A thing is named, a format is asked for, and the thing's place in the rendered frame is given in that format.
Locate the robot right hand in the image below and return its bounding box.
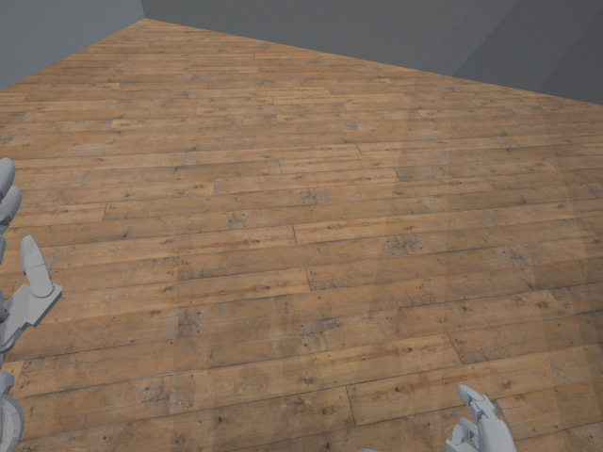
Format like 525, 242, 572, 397
446, 384, 516, 452

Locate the robot left hand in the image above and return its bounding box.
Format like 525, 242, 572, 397
0, 157, 62, 370

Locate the robot left forearm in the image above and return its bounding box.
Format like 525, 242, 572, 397
0, 371, 24, 452

